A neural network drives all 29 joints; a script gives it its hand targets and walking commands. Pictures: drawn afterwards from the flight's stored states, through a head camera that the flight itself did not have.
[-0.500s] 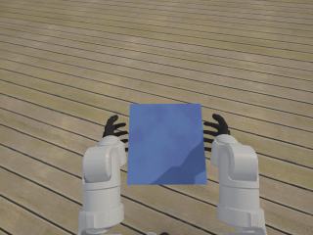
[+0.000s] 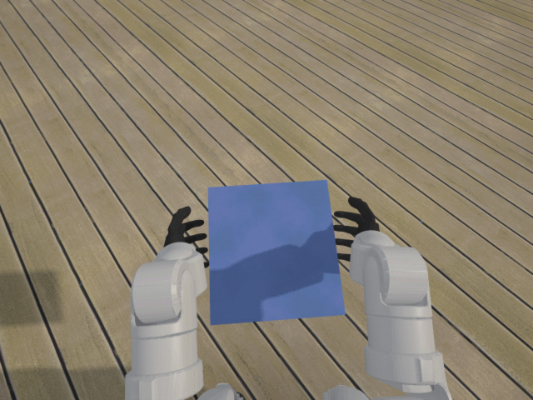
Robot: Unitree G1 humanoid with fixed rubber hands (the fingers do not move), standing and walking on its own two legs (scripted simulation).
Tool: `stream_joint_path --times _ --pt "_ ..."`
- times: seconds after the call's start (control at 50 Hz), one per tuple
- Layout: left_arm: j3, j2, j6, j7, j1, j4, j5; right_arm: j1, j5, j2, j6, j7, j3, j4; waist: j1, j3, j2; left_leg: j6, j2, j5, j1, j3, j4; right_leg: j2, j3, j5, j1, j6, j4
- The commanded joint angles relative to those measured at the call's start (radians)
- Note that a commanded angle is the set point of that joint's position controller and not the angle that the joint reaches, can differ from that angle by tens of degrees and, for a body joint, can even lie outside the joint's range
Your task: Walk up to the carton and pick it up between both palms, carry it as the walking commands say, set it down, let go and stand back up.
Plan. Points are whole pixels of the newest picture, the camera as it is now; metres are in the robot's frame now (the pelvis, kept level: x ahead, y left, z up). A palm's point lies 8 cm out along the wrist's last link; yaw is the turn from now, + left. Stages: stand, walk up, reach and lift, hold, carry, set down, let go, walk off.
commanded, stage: carry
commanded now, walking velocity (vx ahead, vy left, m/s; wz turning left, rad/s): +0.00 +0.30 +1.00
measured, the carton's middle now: (271, 257) +0.36 +0.01 -0.04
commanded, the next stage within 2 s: none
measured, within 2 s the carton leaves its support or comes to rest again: neither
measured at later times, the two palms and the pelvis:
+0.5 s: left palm out of the picture +0.17 +0.38 +0.10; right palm (166, 260) +0.27 +0.14 +0.11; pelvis -0.06 +0.14 +0.01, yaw +21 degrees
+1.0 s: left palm out of the picture +0.09 +0.39 +0.12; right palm (138, 353) +0.17 +0.15 +0.12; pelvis -0.15 +0.17 +0.02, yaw +21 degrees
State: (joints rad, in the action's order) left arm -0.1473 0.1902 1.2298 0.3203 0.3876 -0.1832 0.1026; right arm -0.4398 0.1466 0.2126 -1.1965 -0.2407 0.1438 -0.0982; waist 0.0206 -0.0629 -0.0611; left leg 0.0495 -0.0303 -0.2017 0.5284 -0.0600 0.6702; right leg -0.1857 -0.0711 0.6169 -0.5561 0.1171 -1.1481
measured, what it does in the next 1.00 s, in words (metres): steps to the left, turning left: right foot, then left foot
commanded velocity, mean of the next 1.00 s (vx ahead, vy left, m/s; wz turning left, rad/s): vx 0.00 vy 0.04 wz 0.14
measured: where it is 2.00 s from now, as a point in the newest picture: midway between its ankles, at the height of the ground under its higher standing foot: outside the picture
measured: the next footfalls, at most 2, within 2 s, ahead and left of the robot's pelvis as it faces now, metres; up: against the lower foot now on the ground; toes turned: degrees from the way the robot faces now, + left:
right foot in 0.16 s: +0.06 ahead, -0.05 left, +0.00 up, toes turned +3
left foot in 0.42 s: -0.01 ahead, +0.29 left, +0.00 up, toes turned +27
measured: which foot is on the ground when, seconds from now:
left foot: down 0.00-0.18, up 0.20-0.40, down 0.42-1.00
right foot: up 0.00-0.14, down 0.16-0.44, up 0.46-0.78, down 0.80-1.00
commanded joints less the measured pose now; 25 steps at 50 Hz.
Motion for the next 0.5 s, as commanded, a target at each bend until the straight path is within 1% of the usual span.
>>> stream_joint_path --times 0.0,0.06,0.08,0.1,0.12,0.14,0.16,0.18,0.2,0.22,0.24,0.26,0.28,0.3,0.32,0.34,0.36,0.38,0.4,0.42,0.44,0.46,0.48 --pt "0.675 1.045 -0.028 -0.451 0.571 -0.080 -0.477 -0.426 -0.427 1.013 0.018 0.342 -0.565 -0.122 -0.038 0.554 0.233 0.197 0.192 0.569 -0.435 0.240 -0.159 0.061 0.008 -0.067 0.008 -0.010 0.060" --pt "0.651 1.035 -0.025 -0.450 0.506 -0.042 -0.459 -0.390 -0.407 0.985 0.018 0.340 -0.574 -0.136 -0.038 0.572 0.196 0.214 0.201 0.475 -0.390 0.339 -0.211 0.087 0.031 -0.095 0.113 -0.042 0.178" --pt "0.646 1.037 -0.024 -0.451 0.488 -0.033 -0.453 -0.385 -0.403 0.981 0.015 0.342 -0.583 -0.142 -0.037 0.575 0.177 0.211 0.197 0.456 -0.362 0.363 -0.223 0.094 0.037 -0.106 0.162 -0.055 0.228" --pt "0.642 1.040 -0.023 -0.452 0.474 -0.025 -0.448 -0.387 -0.402 0.979 0.012 0.343 -0.594 -0.151 -0.035 0.574 0.161 0.200 0.185 0.430 -0.323 0.380 -0.239 0.103 0.040 -0.120 0.224 -0.069 0.293" --pt "0.639 1.045 -0.023 -0.454 0.459 -0.018 -0.444 -0.397 -0.402 0.979 0.008 0.345 -0.608 -0.160 -0.029 0.568 0.152 0.178 0.165 0.402 -0.260 0.389 -0.252 0.101 0.049 -0.146 0.314 -0.090 0.383" --pt "0.635 1.052 -0.024 -0.456 0.441 -0.008 -0.436 -0.416 -0.406 0.981 0.003 0.346 -0.621 -0.164 -0.013 0.560 0.122 0.131 0.121 0.327 -0.151 0.362 -0.237 0.076 0.058 -0.228 0.465 -0.119 0.528" --pt "0.625 1.063 -0.028 -0.458 0.401 0.003 -0.411 -0.419 -0.411 0.993 -0.005 0.349 -0.637 -0.166 0.015 0.549 -0.032 0.032 0.037 0.084 0.042 0.239 -0.139 -0.047 0.145 -0.313 0.662 -0.186 0.739" --pt "0.587 1.073 -0.037 -0.462 0.328 0.039 -0.385 -0.444 -0.428 1.006 -0.016 0.354 -0.664 -0.175 0.043 0.538 -0.499 -0.045 -0.088 -0.282 0.125 0.091 0.399 -0.443 0.517 -0.468 0.601 -0.364 0.909" --pt "0.608 1.068 -0.035 -0.458 0.377 -0.011 -0.404 -0.502 -0.450 0.998 -0.012 0.359 -0.669 -0.193 -0.001 0.456 -0.330 -0.037 0.078 -0.279 0.199 0.157 0.600 -0.477 0.431 -0.703 0.502 -0.366 0.834" --pt "0.621 1.073 -0.036 -0.458 0.380 -0.025 -0.401 -0.500 -0.468 1.007 -0.009 0.357 -0.685 -0.202 -0.001 0.442 -0.129 -0.032 0.086 -0.233 0.152 0.190 0.630 -0.387 0.308 -0.767 0.480 -0.321 0.773" --pt "0.639 1.071 -0.033 -0.455 0.386 -0.034 -0.395 -0.445 -0.477 1.025 -0.017 0.362 -0.687 -0.154 0.000 0.419 -0.017 -0.046 0.096 -0.192 0.149 0.157 0.559 -0.307 0.174 -0.790 0.498 -0.262 0.728" --pt "0.647 1.069 -0.030 -0.451 0.411 -0.032 -0.394 -0.409 -0.474 1.035 -0.021 0.369 -0.677 -0.116 -0.005 0.403 -0.033 -0.059 0.096 -0.184 0.143 0.113 0.443 -0.251 0.094 -0.857 0.524 -0.220 0.687" --pt "0.653 1.064 -0.031 -0.448 0.433 -0.053 -0.401 -0.395 -0.478 1.042 -0.022 0.373 -0.672 -0.094 -0.008 0.403 -0.070 -0.073 0.072 -0.201 0.073 0.038 0.331 -0.194 -0.001 -0.946 0.502 -0.195 0.642" --pt "0.645 1.046 -0.028 -0.449 0.443 -0.054 -0.400 -0.399 -0.478 1.041 -0.024 0.372 -0.665 -0.076 -0.007 0.388 -0.123 -0.076 0.047 -0.245 0.009 -0.016 0.212 -0.166 -0.046 -0.985 0.464 -0.182 0.643" --pt "0.635 1.032 -0.024 -0.449 0.445 -0.044 -0.395 -0.410 -0.478 1.035 -0.026 0.371 -0.656 -0.064 -0.003 0.379 -0.165 -0.081 0.033 -0.273 -0.027 -0.059 0.111 -0.155 -0.063 -0.985 0.456 -0.181 0.649" --pt "0.622 1.024 -0.019 -0.449 0.435 -0.017 -0.387 -0.416 -0.473 1.028 -0.031 0.370 -0.641 -0.041 0.004 0.385 -0.194 -0.086 0.013 -0.243 -0.056 -0.099 0.039 -0.155 -0.069 -0.978 0.466 -0.173 0.645" --pt "0.613 1.020 -0.013 -0.449 0.427 0.014 -0.381 -0.404 -0.465 1.025 -0.036 0.371 -0.624 -0.005 -0.001 0.399 -0.194 -0.085 0.001 -0.160 -0.107 -0.130 -0.072 -0.148 -0.088 -0.958 0.474 -0.149 0.615" --pt "0.607 1.017 -0.009 -0.448 0.424 0.037 -0.377 -0.387 -0.458 1.023 -0.041 0.373 -0.608 0.029 -0.011 0.428 -0.151 -0.082 -0.007 -0.050 -0.205 -0.163 -0.212 -0.123 -0.124 -0.902 0.464 -0.112 0.555" --pt "0.607 1.015 -0.005 -0.449 0.433 0.046 -0.377 -0.387 -0.451 1.025 -0.042 0.377 -0.596 0.048 -0.017 0.465 -0.046 -0.079 0.034 0.030 -0.350 -0.111 -0.278 -0.095 -0.137 -0.720 0.377 -0.072 0.466" --pt "0.607 1.010 -0.002 -0.450 0.455 0.059 -0.380 -0.384 -0.445 1.032 -0.044 0.382 -0.583 0.072 -0.022 0.453 0.107 -0.043 0.191 0.424 -0.493 0.080 -0.277 -0.053 -0.114 -0.287 0.189 -0.025 0.364" --pt "0.623 1.008 0.010 -0.456 0.488 0.066 -0.396 -0.356 -0.424 1.011 -0.038 0.387 -0.553 0.106 -0.035 0.465 0.418 0.093 0.410 0.810 -0.552 0.356 -0.229 0.070 -0.137 0.115 -0.040 0.010 0.187" --pt "0.632 1.038 0.007 -0.461 0.484 0.108 -0.391 -0.362 -0.421 1.033 -0.034 0.385 -0.561 0.107 -0.032 0.482 0.324 0.139 0.372 0.875 -0.534 0.290 -0.176 0.055 0.004 0.126 0.002 -0.015 0.070" --pt "0.649 1.057 0.003 -0.463 0.525 0.090 -0.415 -0.355 -0.415 1.040 -0.027 0.386 -0.554 0.104 -0.032 0.495 0.290 0.147 0.364 0.761 -0.512 0.254 -0.175 0.058 0.023 0.091 -0.023 -0.025 0.041"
